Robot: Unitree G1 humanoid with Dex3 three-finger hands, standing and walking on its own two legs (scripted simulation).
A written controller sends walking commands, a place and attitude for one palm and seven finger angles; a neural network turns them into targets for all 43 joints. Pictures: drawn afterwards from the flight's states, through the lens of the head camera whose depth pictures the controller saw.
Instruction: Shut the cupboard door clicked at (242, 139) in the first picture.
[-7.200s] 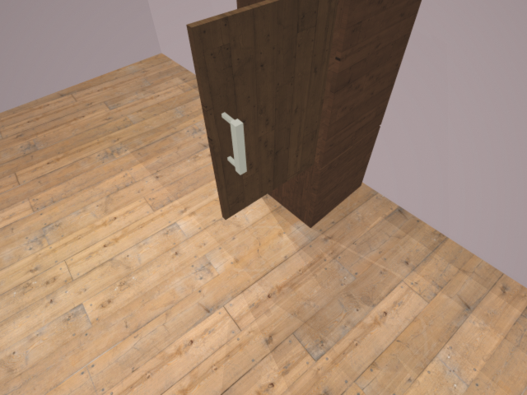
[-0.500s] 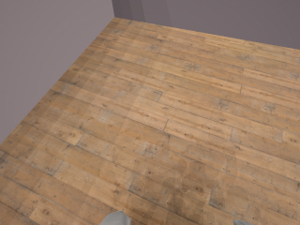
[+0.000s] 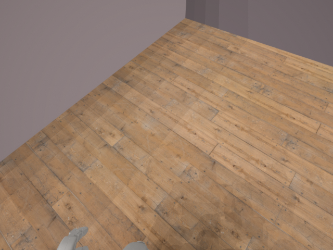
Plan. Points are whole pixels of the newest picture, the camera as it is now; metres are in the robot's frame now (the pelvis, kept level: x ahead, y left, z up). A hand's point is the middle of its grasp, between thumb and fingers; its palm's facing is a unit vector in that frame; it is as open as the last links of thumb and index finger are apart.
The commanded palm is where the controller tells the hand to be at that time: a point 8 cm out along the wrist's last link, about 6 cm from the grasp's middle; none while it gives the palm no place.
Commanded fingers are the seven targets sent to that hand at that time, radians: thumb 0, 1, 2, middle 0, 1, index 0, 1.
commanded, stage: walk to a spot facing it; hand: left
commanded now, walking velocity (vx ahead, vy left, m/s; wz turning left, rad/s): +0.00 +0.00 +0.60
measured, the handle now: out of the picture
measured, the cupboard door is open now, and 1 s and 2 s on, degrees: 87 87 87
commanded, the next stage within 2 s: none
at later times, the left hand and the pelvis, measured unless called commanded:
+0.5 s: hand out of the picture +0.00 +0.24 -0.17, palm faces +0.34 -0.91 -0.25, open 7.4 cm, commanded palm none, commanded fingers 0.00 0.90 0.90 -0.20 -0.30 -0.20 -0.30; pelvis +0.01 +0.01 +0.01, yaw +19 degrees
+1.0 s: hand out of the picture +0.02 +0.15 -0.13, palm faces +0.56 -0.79 -0.27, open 7.4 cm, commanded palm none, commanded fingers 0.00 0.90 0.90 -0.20 -0.30 -0.20 -0.30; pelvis +0.05 -0.06 +0.02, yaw +37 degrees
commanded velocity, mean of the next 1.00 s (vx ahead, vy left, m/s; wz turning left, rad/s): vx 0.00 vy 0.00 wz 0.60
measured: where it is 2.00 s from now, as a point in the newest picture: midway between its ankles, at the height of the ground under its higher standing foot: outside the picture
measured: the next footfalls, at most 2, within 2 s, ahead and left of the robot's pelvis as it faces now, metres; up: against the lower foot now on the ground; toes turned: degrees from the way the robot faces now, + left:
left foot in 0.36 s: +0.03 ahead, +0.11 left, +0.00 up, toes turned +20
right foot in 0.82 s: +0.12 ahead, -0.13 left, +0.00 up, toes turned +29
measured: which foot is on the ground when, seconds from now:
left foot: up 0.00-0.34, down 0.36-0.82, up 0.84-1.00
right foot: down 0.00-0.36, up 0.38-0.80, down 0.82-1.00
